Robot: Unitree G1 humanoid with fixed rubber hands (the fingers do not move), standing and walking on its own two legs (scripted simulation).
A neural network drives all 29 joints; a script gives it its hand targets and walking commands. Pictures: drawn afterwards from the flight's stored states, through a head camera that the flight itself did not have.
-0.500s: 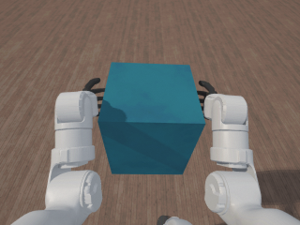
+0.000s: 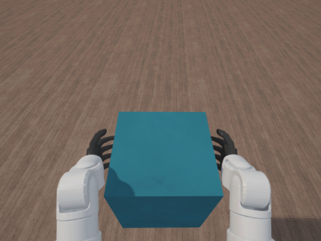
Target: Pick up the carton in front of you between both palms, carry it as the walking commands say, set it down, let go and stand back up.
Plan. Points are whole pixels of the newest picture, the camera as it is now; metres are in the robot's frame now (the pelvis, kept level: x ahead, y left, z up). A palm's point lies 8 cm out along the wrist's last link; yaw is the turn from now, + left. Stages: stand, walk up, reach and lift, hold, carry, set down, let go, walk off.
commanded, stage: carry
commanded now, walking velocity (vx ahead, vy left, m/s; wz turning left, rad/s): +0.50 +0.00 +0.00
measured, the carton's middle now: (161, 173) +0.28 +0.00 +0.02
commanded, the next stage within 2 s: none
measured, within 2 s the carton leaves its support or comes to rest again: neither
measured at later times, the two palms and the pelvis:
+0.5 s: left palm (123, 86) +0.55 +0.13 +0.10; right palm (213, 89) +0.55 -0.17 +0.09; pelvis +0.30 -0.01 +0.00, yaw -1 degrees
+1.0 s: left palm (132, 41) +0.87 +0.13 +0.11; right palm (199, 43) +0.87 -0.16 +0.11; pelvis +0.62 -0.01 +0.01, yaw +0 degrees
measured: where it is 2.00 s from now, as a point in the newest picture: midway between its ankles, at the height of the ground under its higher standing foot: (158, 155)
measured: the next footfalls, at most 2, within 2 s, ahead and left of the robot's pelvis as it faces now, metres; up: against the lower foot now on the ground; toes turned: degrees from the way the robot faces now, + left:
right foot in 0.52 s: +0.50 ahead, -0.13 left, +0.00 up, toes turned -12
left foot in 1.04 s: +0.83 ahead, +0.10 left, +0.00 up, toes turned +8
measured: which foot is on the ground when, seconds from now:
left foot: down 0.00-0.52, up 0.54-1.00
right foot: down 0.00-0.00, up 0.02-0.50, down 0.52-1.00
